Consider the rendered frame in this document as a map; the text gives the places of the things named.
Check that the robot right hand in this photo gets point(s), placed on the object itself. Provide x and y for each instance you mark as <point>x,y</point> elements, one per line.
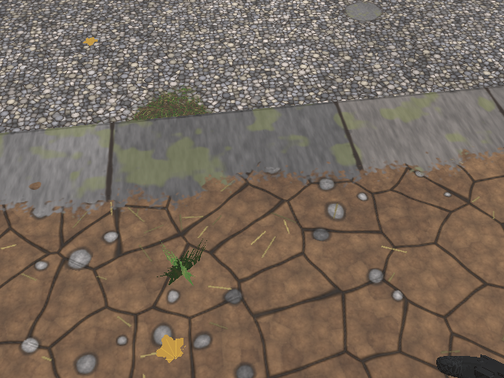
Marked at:
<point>470,367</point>

